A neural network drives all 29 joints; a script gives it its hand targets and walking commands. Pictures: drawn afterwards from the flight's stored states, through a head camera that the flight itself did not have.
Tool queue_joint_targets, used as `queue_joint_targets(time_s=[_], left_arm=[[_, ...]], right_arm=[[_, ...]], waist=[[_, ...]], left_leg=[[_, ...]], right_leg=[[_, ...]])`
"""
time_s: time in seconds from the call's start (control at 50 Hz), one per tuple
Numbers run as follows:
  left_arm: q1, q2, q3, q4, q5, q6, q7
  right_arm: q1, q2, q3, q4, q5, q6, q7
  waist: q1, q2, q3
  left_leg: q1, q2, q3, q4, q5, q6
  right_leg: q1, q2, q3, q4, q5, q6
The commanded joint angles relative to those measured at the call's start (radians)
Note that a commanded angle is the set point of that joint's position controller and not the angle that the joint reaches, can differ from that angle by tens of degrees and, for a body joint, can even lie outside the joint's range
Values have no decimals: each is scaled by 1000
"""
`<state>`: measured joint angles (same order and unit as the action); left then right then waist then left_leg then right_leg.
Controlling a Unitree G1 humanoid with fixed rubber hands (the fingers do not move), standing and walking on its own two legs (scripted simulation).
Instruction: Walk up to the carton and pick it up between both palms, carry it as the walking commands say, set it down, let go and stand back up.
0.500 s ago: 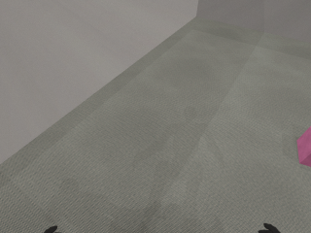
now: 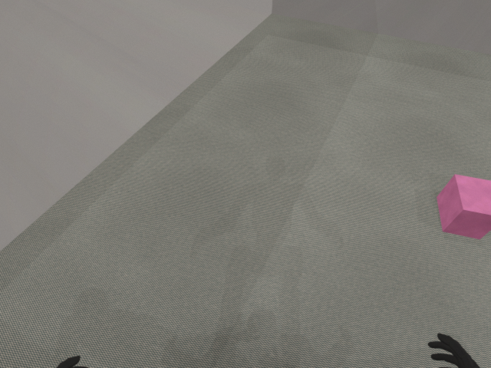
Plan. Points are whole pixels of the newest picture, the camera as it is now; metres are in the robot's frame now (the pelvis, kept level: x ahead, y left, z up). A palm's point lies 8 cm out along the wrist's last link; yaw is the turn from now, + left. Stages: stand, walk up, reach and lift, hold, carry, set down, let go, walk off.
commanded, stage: walk up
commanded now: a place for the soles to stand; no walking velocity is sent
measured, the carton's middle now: (467, 206) +0.96 -1.02 -0.69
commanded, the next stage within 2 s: none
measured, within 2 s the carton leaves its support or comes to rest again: neither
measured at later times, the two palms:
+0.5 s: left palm (179, 249) +0.36 +0.17 -0.08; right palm out of the picture +0.08 -0.46 -0.08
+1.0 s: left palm (301, 162) +0.61 -0.11 -0.07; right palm out of the picture +0.11 -0.55 -0.09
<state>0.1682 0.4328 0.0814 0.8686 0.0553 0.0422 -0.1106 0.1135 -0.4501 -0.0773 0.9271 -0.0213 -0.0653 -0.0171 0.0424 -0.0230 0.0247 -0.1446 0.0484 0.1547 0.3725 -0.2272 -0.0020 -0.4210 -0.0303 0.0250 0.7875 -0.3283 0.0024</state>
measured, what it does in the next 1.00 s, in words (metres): walks ahead, turning right: right foot, then left foot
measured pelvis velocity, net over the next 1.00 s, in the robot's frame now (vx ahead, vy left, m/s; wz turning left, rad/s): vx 0.29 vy -0.25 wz -0.71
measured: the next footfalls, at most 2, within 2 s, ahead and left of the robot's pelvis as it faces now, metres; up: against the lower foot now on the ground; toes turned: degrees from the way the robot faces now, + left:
right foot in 0.20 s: +0.13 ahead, -0.23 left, +0.00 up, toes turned -17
left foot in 0.50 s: +0.30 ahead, -0.05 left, +0.00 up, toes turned -18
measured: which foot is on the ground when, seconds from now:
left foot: down 0.00-0.22, up 0.24-0.48, down 0.50-0.88, up 0.90-1.00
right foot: up 0.00-0.18, down 0.20-0.50, up 0.52-0.84, down 0.86-1.00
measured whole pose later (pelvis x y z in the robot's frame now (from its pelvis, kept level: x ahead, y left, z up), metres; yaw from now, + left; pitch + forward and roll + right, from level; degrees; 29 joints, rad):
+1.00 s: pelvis +0.29 -0.25 -0.02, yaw -41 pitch -1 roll +0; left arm 0.19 0.45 0.09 0.68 -0.01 -0.04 -0.07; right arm 0.36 -0.50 -0.06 0.73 0.00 -0.10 0.01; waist -0.03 0.02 0.07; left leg -0.43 0.15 0.04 1.08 -0.38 0.02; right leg -0.34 0.02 -0.03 0.61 -0.26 -0.05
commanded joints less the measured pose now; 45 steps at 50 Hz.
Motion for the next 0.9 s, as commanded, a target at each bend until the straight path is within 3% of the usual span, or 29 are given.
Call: queue_joint_targets(time_s=[0.0, 0.06, 0.1, 0.14, 0.16, 0.18, 0.2, 0.22, 0.24, 0.26, 0.3, 0.32, 0.4, 0.42, 0.46, 0.48, 0.5, 0.52, 0.54, 0.56, 0.6, 0.64, 0.7, 0.74, 0.8, 0.82, 0.84, 0.86, 0.88], left_arm=[[-60, 182, 63, -128, -7, -3, -57], [-140, 148, 43, -178, -10, -4, -88], [-131, 155, 45, -176, -14, -11, -90], [-67, 173, 60, -164, -10, -22, -81], [-19, 186, 68, -156, -5, -26, -72], [97, 228, 87, -135, -3, -34, -58], [228, 346, 120, -123, -5, -45, -36], [186, 431, 136, -155, -22, -39, -27], [143, 378, 121, -160, -43, -36, -18], [90, 337, 106, -184, -47, -37, -6], [6, 294, 93, -217, -36, -45, 0], [-1, 282, 87, -231, -30, -49, -5], [19, 262, 77, -265, -27, -57, -9], [-1, 260, 74, -276, -27, -57, -8], [-67, 241, 64, -299, -29, -53, -7], [-75, 185, 46, -313, -26, -54, -2], [-89, 94, 23, -340, -30, -67, 11], [-15, 140, 28, -330, -21, -68, 26], [25, 225, 46, -288, -16, -69, 26], [33, 248, 56, -254, -28, -68, 20], [50, 235, 65, -221, -33, -67, -4], [-2, 199, 56, -220, -44, -65, -21], [-110, 153, 41, -236, -42, -66, -33], [-138, 143, 38, -235, -37, -67, -37], [-95, 147, 46, -224, -37, -65, -25], [-27, 166, 56, -209, -36, -69, -14], [120, 211, 79, -174, -37, -75, 3], [256, 310, 119, -171, -34, -77, 28], [229, 379, 125, -204, -52, -82, 40]], right_arm=[[-18, -268, -84, -111, -14, -24, -13], [13, -301, -113, -154, -8, -28, 5], [18, -315, -120, -165, -12, -20, 12], [32, -319, -113, -156, -9, -10, 16], [44, -313, -107, -153, -13, -6, 17], [51, -290, -95, -157, -15, -1, 16], [39, -223, -66, -201, 3, -2, 21], [-12, -197, -44, -249, 23, -9, 28], [-22, -245, -57, -245, 23, -12, 25], [30, -267, -61, -221, 26, -19, 28], [130, -277, -55, -175, 24, -23, 30], [163, -269, -54, -158, 19, -20, 34], [183, -234, -56, -177, 9, -32, 37], [202, -231, -58, -176, 7, -39, 35], [324, -229, -70, -148, 0, -55, 27], [419, -258, -83, -133, -10, -67, 17], [539, -352, -108, -131, -36, -80, -1], [361, -396, -101, -202, -13, -85, -8], [252, -373, -88, -224, 12, -88, -5], [215, -332, -72, -223, 11, -90, 2], [191, -296, -65, -228, -5, -93, 8], [248, -302, -74, -213, -18, -92, 15], [306, -308, -83, -211, -14, -86, 17], [301, -316, -86, -218, -9, -73, 18], [288, -317, -81, -225, -1, -49, 20], [288, -298, -70, -226, 4, -42, 22], [300, -252, -51, -235, 2, -36, 21], [285, -178, -21, -283, 17, -40, 23], [270, -206, -29, -305, 32, -44, 21]], waist=[[-39, 85, -18], [-69, 140, 2], [-65, 151, 3], [-39, 172, 10], [-14, 136, -6], [48, 32, -60], [118, -252, -94], [93, -312, -93], [63, -112, -65], [29, -77, -47], [-18, -141, -32], [-22, -165, -31], [-25, -168, -10], [-40, -172, -9], [-119, -127, -9], [-179, -8, -14], [-239, 285, -35], [-120, 202, 31], [-70, 86, 52], [-50, 50, 53], [-40, 128, 73], [-77, 171, 80], [-115, 153, 54], [-113, 167, 32], [-75, 176, 4], [-28, 115, -32], [49, -11, -109], [130, -215, -181], [83, -222, -191]], left_leg=[[51, 395, -146, -191, -84, 186], [-24, 315, 23, -160, -88, 134], [-48, 295, 50, -121, -106, 124], [-74, 292, 65, -6, -115, 135], [-97, 273, 93, 108, -100, 128], [-171, 229, 131, 354, 12, 110], [-428, 78, 149, 726, -79, 48], [-640, -1, -59, 850, -396, 16], [-606, 77, -156, 819, -330, 26], [-564, 87, -143, 762, -262, 21], [-435, 75, -120, 604, -233, 4], [-375, 54, -98, 559, -242, -1], [-280, 24, -93, 382, -150, 6], [-213, 18, -85, 353, -110, 12], [52, -17, -60, 254, -14, 25], [220, 2, -121, 176, -83, 39], [278, 262, -527, -51, -450, 86], [124, 491, -899, -260, -725, 161], [35, 496, -849, -249, -701, 201], [-13, 428, -667, -204, -586, 202], [-81, 308, -362, -197, -358, 180], [-87, 272, -184, -178, -145, 177], [-19, 254, -40, -110, 81, 172], [-9, 252, 11, -81, 138, 156], [-21, 272, 47, 33, 212, 139], [-63, 253, 83, 173, 303, 126], [-171, 199, 101, 435, 327, 105], [-483, 103, 86, 768, 72, 52], [-651, 26, -57, 910, -241, 27]], right_leg=[[-182, -154, 77, 120, 27, 22], [-45, -119, -43, -44, 56, 5], [34, -80, -125, -102, 71, -14], [82, -35, -179, -122, 21, -26], [144, -8, -188, -159, 1, -39], [299, 14, -150, -202, -49, -76], [450, -141, 270, -421, -314, -203], [461, -304, 672, -583, -376, -287], [421, -306, 580, -556, -356, -301], [357, -261, 495, -530, -326, -283], [208, -165, 331, -505, -238, -225], [154, -137, 296, -504, -204, -223], [70, -125, 314, -500, -224, -224], [19, -118, 311, -490, -225, -212], [-186, -68, 272, -369, -299, -174], [-349, -4, 228, -188, -350, -141], [-471, 158, 150, 204, -281, -84], [-548, 103, 189, 401, -167, -49], [-482, 16, 212, 438, -57, -34], [-405, -26, 188, 382, 1, -20], [-276, -61, 97, 275, 47, 5], [-203, -66, 42, 164, 56, 8], [-133, -53, -37, -21, 76, -9], [-53, -23, -100, -103, 80, -25], [85, 39, -152, -181, 74, -58], [221, 70, -166, -241, 93, -79], [440, 81, -113, -282, 37, -117], [644, -153, 312, -368, -222, -211], [634, -340, 656, -492, -140, -289]])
